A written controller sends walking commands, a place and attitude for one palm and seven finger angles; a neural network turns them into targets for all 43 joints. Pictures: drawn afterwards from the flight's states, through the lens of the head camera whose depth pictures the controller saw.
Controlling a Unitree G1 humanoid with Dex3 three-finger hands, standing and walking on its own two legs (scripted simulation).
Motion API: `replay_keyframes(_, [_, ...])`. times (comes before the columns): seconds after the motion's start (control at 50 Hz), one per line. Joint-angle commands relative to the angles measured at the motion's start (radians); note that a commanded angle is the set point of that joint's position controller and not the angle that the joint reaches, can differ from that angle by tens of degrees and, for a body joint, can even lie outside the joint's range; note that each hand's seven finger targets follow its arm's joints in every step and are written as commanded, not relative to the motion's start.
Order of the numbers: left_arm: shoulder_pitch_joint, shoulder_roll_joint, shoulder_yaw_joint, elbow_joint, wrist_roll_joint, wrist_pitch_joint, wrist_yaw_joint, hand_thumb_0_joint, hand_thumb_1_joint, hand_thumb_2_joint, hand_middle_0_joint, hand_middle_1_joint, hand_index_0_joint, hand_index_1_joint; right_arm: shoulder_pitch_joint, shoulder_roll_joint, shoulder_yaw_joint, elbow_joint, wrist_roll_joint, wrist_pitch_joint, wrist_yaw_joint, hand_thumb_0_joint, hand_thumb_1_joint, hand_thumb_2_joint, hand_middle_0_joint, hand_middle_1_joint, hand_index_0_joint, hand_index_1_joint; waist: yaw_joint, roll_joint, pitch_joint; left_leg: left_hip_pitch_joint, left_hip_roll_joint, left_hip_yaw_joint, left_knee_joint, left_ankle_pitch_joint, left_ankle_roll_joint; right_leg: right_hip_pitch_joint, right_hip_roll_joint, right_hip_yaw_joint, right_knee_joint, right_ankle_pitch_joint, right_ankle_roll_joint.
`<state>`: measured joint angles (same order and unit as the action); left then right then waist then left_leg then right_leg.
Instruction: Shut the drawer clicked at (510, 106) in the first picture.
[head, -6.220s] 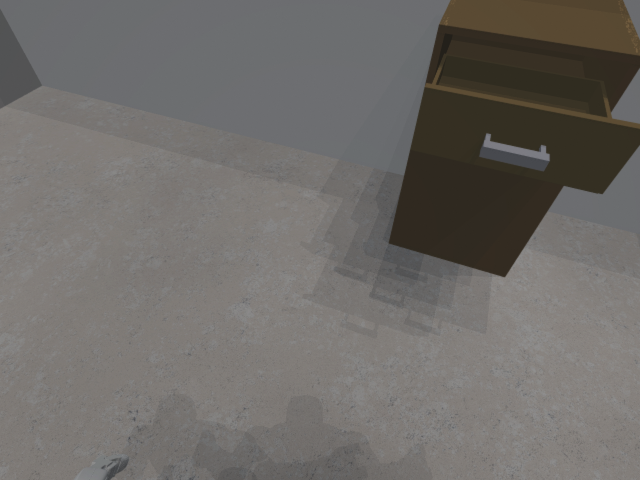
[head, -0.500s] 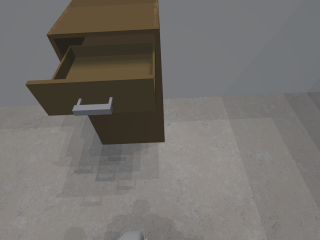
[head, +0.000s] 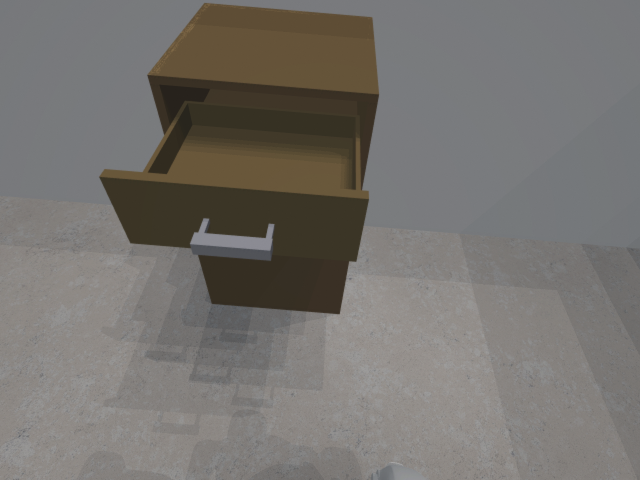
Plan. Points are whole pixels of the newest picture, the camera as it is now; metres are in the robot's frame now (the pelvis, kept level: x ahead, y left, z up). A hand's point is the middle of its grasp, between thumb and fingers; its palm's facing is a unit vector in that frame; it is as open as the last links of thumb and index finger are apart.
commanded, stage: take the last steps up to it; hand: left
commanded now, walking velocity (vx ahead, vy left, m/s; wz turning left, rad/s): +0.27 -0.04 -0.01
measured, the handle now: (235, 236) +0.48 +0.17 -0.01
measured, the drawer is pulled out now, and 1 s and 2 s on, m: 0.30 0.30 0.30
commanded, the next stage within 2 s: come to a stop and stand still in 0.34 s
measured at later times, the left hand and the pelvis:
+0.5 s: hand (222, 471) +0.17 +0.15 -0.18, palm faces +0.08 -0.98 -0.19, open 7.2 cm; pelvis +0.14 -0.04 -0.01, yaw +1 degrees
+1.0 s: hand out of the picture +0.14 +0.14 -0.18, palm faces +0.04 -0.97 -0.26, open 7.3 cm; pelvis +0.13 -0.05 -0.02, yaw -1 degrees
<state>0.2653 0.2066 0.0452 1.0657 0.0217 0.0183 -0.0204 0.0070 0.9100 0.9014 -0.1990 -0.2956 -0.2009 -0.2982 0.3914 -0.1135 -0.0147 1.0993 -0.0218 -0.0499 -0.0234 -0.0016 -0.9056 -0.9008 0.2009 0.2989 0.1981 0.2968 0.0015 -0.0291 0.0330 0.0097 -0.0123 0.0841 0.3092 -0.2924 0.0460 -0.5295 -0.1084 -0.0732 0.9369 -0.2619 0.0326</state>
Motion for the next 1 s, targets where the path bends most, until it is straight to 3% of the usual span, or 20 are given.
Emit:
replay_keyframes(0.0, [-0.148, 0.015, 0.006, -0.106, -0.002, -0.033, 0.001, 0.000, 0.900, 0.900, -0.200, -0.300, -0.200, -0.300, 0.087, -0.170, -0.044, -0.003, -0.001, -0.018, -0.011, 0.000, -0.900, -0.900, 0.200, 0.300, 0.200, 0.300, -0.041, 0.133, 0.126, -0.021, 0.288, -0.145, -0.109, 0.390, 0.129, -0.089, -0.006, -0.013, -0.134, 0.023, -0.005])
replay_keyframes(0.08, [-0.175, 0.005, 0.013, -0.118, -0.002, -0.041, 0.002, 0.000, 0.900, 0.900, -0.200, -0.300, -0.200, -0.300, 0.088, -0.169, -0.047, 0.020, -0.009, -0.013, -0.012, 0.000, -0.900, -0.900, 0.200, 0.300, 0.200, 0.300, -0.037, 0.149, 0.149, -0.083, 0.293, -0.141, -0.066, 0.416, 0.117, 0.040, 0.029, -0.043, -0.245, 0.011, -0.035])
replay_keyframes(0.14, [0.075, 0.052, 0.030, -0.040, 0.003, -0.064, 0.007, 0.000, 0.900, 0.900, -0.200, -0.300, -0.200, -0.300, 0.068, -0.176, -0.047, 0.027, 0.003, -0.013, -0.011, 0.000, -0.900, -0.900, 0.200, 0.300, 0.200, 0.300, 0.079, 0.077, -0.001, -0.123, 0.214, -0.067, 0.246, 0.575, 0.057, 0.405, 0.082, -0.067, -0.428, 0.102, -0.065])
replay_keyframes(0.16, [0.206, 0.126, 0.047, -0.002, 0.007, -0.076, 0.019, 0.000, 0.900, 0.900, -0.200, -0.300, -0.200, -0.300, 0.077, -0.148, -0.046, 0.017, 0.012, -0.017, -0.002, 0.000, -0.900, -0.900, 0.200, 0.300, 0.200, 0.300, 0.125, -0.057, -0.106, -0.292, 0.146, -0.022, 0.484, 0.422, 0.018, 0.646, -0.058, 0.101, -0.464, 0.167, -0.117])
replay_keyframes(0.18, [0.309, 0.214, 0.068, 0.023, 0.003, -0.081, 0.029, 0.000, 0.900, 0.900, -0.200, -0.300, -0.200, -0.300, 0.112, -0.095, -0.037, -0.013, 0.022, -0.022, 0.000, 0.000, -0.900, -0.900, 0.200, 0.300, 0.200, 0.300, 0.122, -0.258, -0.208, -0.505, 0.005, 0.033, 0.793, -0.205, -0.027, 0.807, -0.329, 0.466, -0.568, 0.383, -0.241])
replay_keyframes(0.2, [0.278, 0.222, 0.066, 0.019, -0.013, -0.079, 0.032, 0.000, 0.900, 0.900, -0.200, -0.300, -0.200, -0.300, 0.078, -0.118, -0.040, -0.018, 0.024, -0.012, -0.004, 0.000, -0.900, -0.900, 0.200, 0.300, 0.200, 0.300, 0.118, -0.156, -0.211, -0.523, 0.036, -0.073, 0.946, -0.294, -0.019, 0.715, -0.367, 0.512, -0.629, 0.291, -0.298])
replay_keyframes(0.26, [0.044, 0.098, 0.036, -0.040, -0.007, -0.073, 0.049, 0.000, 0.900, 0.900, -0.200, -0.300, -0.200, -0.300, -0.031, -0.083, -0.043, -0.044, 0.004, 0.010, 0.008, 0.000, -0.900, -0.900, 0.200, 0.300, 0.200, 0.300, 0.040, 0.005, -0.005, -0.545, 0.139, -0.108, 0.948, -0.134, -0.025, 0.359, -0.284, 0.322, -0.708, 0.027, -0.252])
replay_keyframes(0.32, [-0.019, 0.035, 0.015, -0.052, 0.004, -0.078, 0.051, 0.000, 0.900, 0.900, -0.200, -0.300, -0.200, -0.300, 0.044, -0.036, -0.035, -0.027, -0.005, 0.043, 0.014, 0.000, -0.900, -0.900, 0.200, 0.300, 0.200, 0.300, -0.038, -0.081, 0.025, -0.416, 0.143, -0.049, 0.750, -0.080, -0.060, 0.169, -0.194, 0.109, -0.744, 0.093, -0.186])
replay_keyframes(0.44, [0.016, 0.076, 0.014, -0.027, -0.001, -0.069, 0.042, 0.000, 0.900, 0.900, -0.200, -0.300, -0.200, -0.300, -0.066, -0.051, -0.025, -0.068, 0.000, 0.033, 0.024, 0.000, -0.900, -0.900, 0.200, 0.300, 0.200, 0.300, -0.001, -0.092, 0.022, -0.337, 0.104, 0.009, 0.411, 0.000, -0.083, 0.228, -0.154, 0.084, -0.720, 0.089, -0.179])
replay_keyframes(0.48, [-0.002, 0.058, 0.001, -0.022, -0.006, -0.059, 0.046, 0.000, 0.900, 0.900, -0.200, -0.300, -0.200, -0.300, -0.060, -0.051, -0.017, -0.051, 0.005, 0.030, 0.014, 0.000, -0.900, -0.900, 0.200, 0.300, 0.200, 0.300, -0.022, -0.078, 0.025, -0.194, 0.088, 0.004, 0.240, 0.117, -0.090, 0.182, -0.112, 0.045, -0.659, 0.143, -0.143])
replay_keyframes(0.54, [0.071, 0.011, -0.017, -0.005, -0.017, -0.039, 0.053, 0.000, 0.900, 0.900, -0.200, -0.300, -0.200, -0.300, -0.066, -0.161, -0.021, -0.043, 0.005, 0.013, 0.002, 0.000, -0.900, -0.900, 0.200, 0.300, 0.200, 0.300, 0.004, 0.143, -0.023, -0.131, 0.245, -0.146, 0.072, 0.472, -0.027, 0.238, 0.004, 0.004, -0.528, 0.040, -0.033])
replay_keyframes(0.6, [0.111, 0.022, -0.017, 0.016, -0.013, -0.010, 0.056, 0.000, 0.900, 0.900, -0.200, -0.300, -0.200, -0.300, -0.165, -0.181, -0.027, -0.060, 0.013, 0.026, -0.016, 0.000, -0.900, -0.900, 0.200, 0.300, 0.200, 0.300, 0.024, 0.247, 0.026, -0.248, 0.296, -0.205, -0.042, 0.447, 0.049, 0.312, 0.024, -0.017, -0.417, -0.068, -0.004])
replay_keyframes(0.7, [0.123, 0.037, 0.001, -0.004, -0.002, 0.010, 0.055, 0.000, 0.900, 0.900, -0.200, -0.300, -0.200, -0.300, -0.175, -0.215, -0.061, -0.077, 0.009, 0.039, -0.035, 0.000, -0.900, -0.900, 0.200, 0.300, 0.200, 0.300, 0.001, 0.171, -0.093, -0.077, 0.370, -0.210, 0.018, 0.715, 0.145, 0.152, 0.036, 0.051, -0.100, -0.252, -0.008])
replay_keyframes(0.76, [0.102, 0.019, 0.010, -0.029, -0.001, 0.012, 0.054, 0.000, 0.900, 0.900, -0.200, -0.300, -0.200, -0.300, -0.190, -0.216, -0.072, -0.090, 0.006, 0.048, -0.032, 0.000, -0.900, -0.900, 0.200, 0.300, 0.200, 0.300, -0.008, 0.123, -0.132, -0.073, 0.366, -0.175, 0.053, 0.694, 0.157, 0.123, 0.047, 0.067, -0.009, -0.256, -0.005])
replay_keyframes(0.86, [0.119, -0.014, 0.006, -0.039, 0.000, 0.009, 0.052, 0.000, 0.900, 0.900, -0.200, -0.300, -0.200, -0.300, -0.224, -0.205, -0.074, -0.096, -0.003, 0.056, -0.011, 0.000, -0.900, -0.900, 0.200, 0.300, 0.200, 0.300, -0.003, 0.174, -0.114, -0.219, 0.320, -0.173, -0.012, 0.238, 0.113, 0.245, 0.054, 0.021, -0.206, -0.212, -0.017])
replay_keyframes(0.9, [0.213, -0.017, 0.004, 0.006, 0.001, 0.000, 0.051, 0.000, 0.900, 0.900, -0.200, -0.300, -0.200, -0.300, -0.242, -0.190, -0.072, -0.092, 0.001, 0.063, -0.002, 0.000, -0.900, -0.900, 0.200, 0.300, 0.200, 0.300, 0.039, 0.139, -0.094, -0.345, 0.250, -0.135, -0.004, -0.064, 0.044, 0.412, 0.066, -0.019, -0.453, -0.046, -0.024])
replay_keyframes(0.92, [0.234, 0.017, 0.003, 0.015, 0.009, -0.008, 0.053, 0.000, 0.900, 0.900, -0.200, -0.300, -0.200, -0.300, -0.238, -0.144, -0.064, -0.092, 0.009, 0.069, 0.003, 0.000, -0.900, -0.900, 0.200, 0.300, 0.200, 0.300, 0.046, 0.012, -0.042, -0.413, 0.166, -0.080, 0.081, -0.164, -0.014, 0.424, 0.009, 0.068, -0.619, -0.085, -0.038])
replay_keyframes(0.94, [0.185, 0.077, 0.001, 0.001, 0.013, -0.017, 0.054, 0.000, 0.900, 0.900, -0.200, -0.300, -0.200, -0.300, -0.235, -0.078, -0.048, -0.105, 0.018, 0.078, 0.013, 0.000, -0.900, -0.900, 0.200, 0.300, 0.200, 0.300, 0.020, -0.164, 0.021, -0.424, 0.075, -0.021, 0.214, -0.157, -0.071, 0.286, -0.158, 0.303, -0.783, -0.348, -0.104])
replay_keyframes(0.96, [0.090, 0.134, 0.007, -0.036, 0.006, -0.014, 0.055, 0.000, 0.900, 0.900, -0.200, -0.300, -0.200, -0.300, -0.235, -0.092, -0.048, -0.111, 0.009, 0.088, 0.022, 0.000, -0.900, -0.900, 0.200, 0.300, 0.200, 0.300, 0.011, -0.200, 0.076, -0.366, 0.064, -0.014, 0.310, -0.137, -0.081, 0.108, -0.246, 0.387, -0.896, -0.567, -0.155])
replay_keyframes(0.98, [0.040, 0.139, 0.017, -0.055, 0.005, -0.020, 0.059, 0.000, 0.900, 0.900, -0.200, -0.300, -0.200, -0.300, -0.264, -0.106, -0.051, -0.110, 0.002, 0.095, 0.022, 0.000, -0.900, -0.900, 0.200, 0.300, 0.200, 0.300, 0.031, -0.253, 0.143, -0.386, 0.069, -0.058, 0.408, -0.109, -0.070, 0.033, -0.238, 0.434, -0.929, -0.549, -0.160])
